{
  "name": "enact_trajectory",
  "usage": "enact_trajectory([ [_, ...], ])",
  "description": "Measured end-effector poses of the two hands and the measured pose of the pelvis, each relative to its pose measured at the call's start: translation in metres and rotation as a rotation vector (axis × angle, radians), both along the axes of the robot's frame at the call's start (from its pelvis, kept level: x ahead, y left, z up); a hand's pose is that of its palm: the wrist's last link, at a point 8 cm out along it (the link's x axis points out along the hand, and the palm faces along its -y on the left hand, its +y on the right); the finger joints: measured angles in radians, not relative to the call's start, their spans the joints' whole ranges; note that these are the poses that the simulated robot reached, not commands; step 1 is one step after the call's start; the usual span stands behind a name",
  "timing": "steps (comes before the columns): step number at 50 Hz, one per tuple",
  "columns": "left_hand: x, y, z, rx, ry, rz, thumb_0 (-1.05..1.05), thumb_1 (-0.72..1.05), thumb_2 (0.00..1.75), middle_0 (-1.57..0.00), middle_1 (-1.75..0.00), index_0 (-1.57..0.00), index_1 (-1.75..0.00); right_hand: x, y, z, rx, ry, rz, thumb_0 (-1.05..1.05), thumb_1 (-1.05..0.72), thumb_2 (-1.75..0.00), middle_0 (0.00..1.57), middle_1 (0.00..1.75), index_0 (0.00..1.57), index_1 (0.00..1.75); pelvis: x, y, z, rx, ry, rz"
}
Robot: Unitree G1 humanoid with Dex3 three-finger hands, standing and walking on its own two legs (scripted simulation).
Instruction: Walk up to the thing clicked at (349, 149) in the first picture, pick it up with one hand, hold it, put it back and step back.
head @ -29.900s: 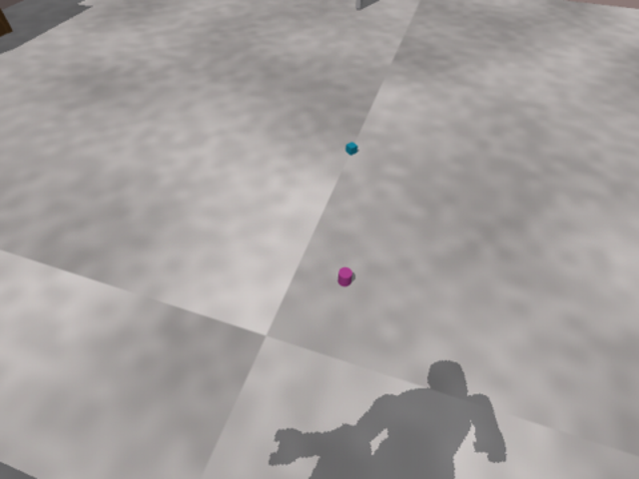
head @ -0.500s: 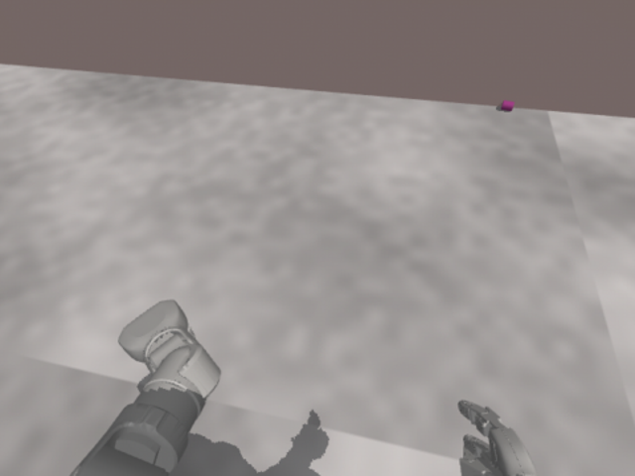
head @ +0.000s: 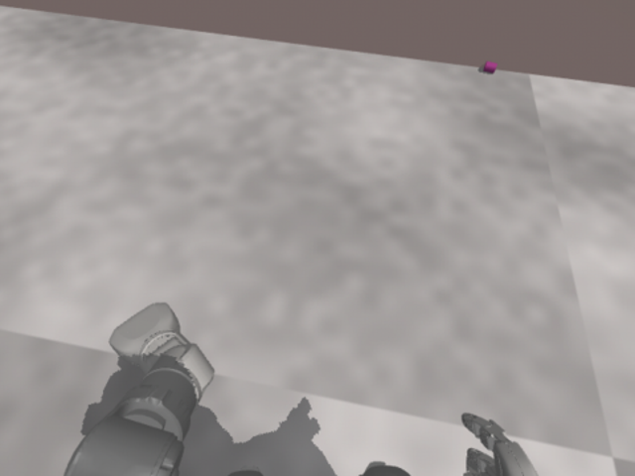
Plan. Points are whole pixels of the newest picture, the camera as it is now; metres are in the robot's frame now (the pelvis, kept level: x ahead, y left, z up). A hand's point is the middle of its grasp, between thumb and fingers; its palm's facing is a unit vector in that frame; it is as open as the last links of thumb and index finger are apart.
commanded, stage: crouch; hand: left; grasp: from above
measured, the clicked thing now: (163, 363) +0.30 +0.24 -0.16
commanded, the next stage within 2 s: lower in 1.74 s
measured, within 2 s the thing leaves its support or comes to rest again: rests again in 1.14 s
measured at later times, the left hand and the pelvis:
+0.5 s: hand (206, 362) +0.37 +0.22 -0.35, palm faces -0.30 -0.32 -0.90, open 5.8 cm; pelvis -0.06 +0.00 -0.21, yaw -3 degrees
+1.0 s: hand (216, 365) +0.40 +0.23 -0.49, palm faces -0.30 -0.31 -0.90, open 4.9 cm; pelvis -0.08 +0.00 -0.35, yaw -3 degrees
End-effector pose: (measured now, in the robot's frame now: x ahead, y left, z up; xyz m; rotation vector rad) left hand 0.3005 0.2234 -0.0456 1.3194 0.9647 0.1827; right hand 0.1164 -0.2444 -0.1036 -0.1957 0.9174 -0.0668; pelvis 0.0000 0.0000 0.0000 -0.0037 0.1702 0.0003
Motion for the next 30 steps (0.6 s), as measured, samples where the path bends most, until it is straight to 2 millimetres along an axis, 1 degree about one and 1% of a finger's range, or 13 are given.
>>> enact_trajectory([
  [2,0.005,0.001,-0.018,0.018,-0.007,-0.012,-0.03,0.49,0.2,-0.87,-0.37,-1.03,-0.38,-0.014,-0.006,-0.012,-0.019,0.037,-0.008,0.01,-0.88,-0.89,0.2,0.3,0.21,0.3,-0.005,0.0,-0.012,-0.003,0.045,-0.002],
  [4,0.011,0.001,-0.038,0.035,-0.025,-0.023,-0.03,0.49,0.21,-0.87,-0.37,-1.03,-0.38,-0.029,-0.012,-0.029,-0.038,0.08,-0.017,0.01,-0.88,-0.89,0.2,0.3,0.21,0.3,-0.011,0.001,-0.029,-0.006,0.096,-0.005],
  [9,0.03,0.0,-0.095,0.041,-0.08,-0.009,-0.03,0.47,0.25,-0.88,-0.36,-1.04,-0.39,-0.068,-0.023,-0.081,-0.065,0.194,-0.049,0.01,-0.88,-0.89,0.2,0.3,0.2,0.3,-0.026,0.003,-0.079,-0.017,0.221,-0.01],
  [12,0.042,0.0,-0.129,0.035,-0.101,0.007,-0.03,0.45,0.28,-0.89,-0.34,-1.05,-0.39,-0.09,-0.024,-0.115,-0.063,0.257,-0.069,0.01,-0.89,-0.89,0.19,0.3,0.2,0.3,-0.035,0.004,-0.11,-0.024,0.289,-0.013],
  [16,0.054,0.0,-0.171,0.028,-0.113,0.027,-0.03,0.44,0.31,-0.9,-0.33,-1.05,-0.39,-0.114,-0.02,-0.159,-0.041,0.325,-0.093,0.01,-0.89,-0.89,0.19,0.3,0.2,0.3,-0.045,0.004,-0.146,-0.029,0.36,-0.018],
  [19,0.06,-0.001,-0.2,0.014,-0.109,0.037,-0.03,0.43,0.32,-0.91,-0.32,-1.06,-0.4,-0.128,-0.014,-0.187,-0.019,0.36,-0.102,0.01,-0.89,-0.89,0.19,0.3,0.2,0.3,-0.051,0.004,-0.17,-0.031,0.397,-0.02],
  [23,0.065,0.0,-0.235,-0.006,-0.096,0.034,-0.03,0.43,0.31,-0.91,-0.31,-1.07,-0.39,-0.14,-0.007,-0.22,0.004,0.383,-0.104,0.01,-0.89,-0.89,0.2,0.3,0.2,0.3,-0.056,0.003,-0.199,-0.036,0.43,-0.023],
  [30,0.076,0.004,-0.292,-0.011,-0.104,0.012,-0.04,0.47,0.26,-0.93,-0.31,-1.08,-0.35,-0.149,-0.003,-0.271,0.003,0.394,-0.086,0.01,-0.89,-0.89,0.2,0.3,0.2,0.3,-0.064,0.003,-0.252,-0.045,0.474,-0.026],
])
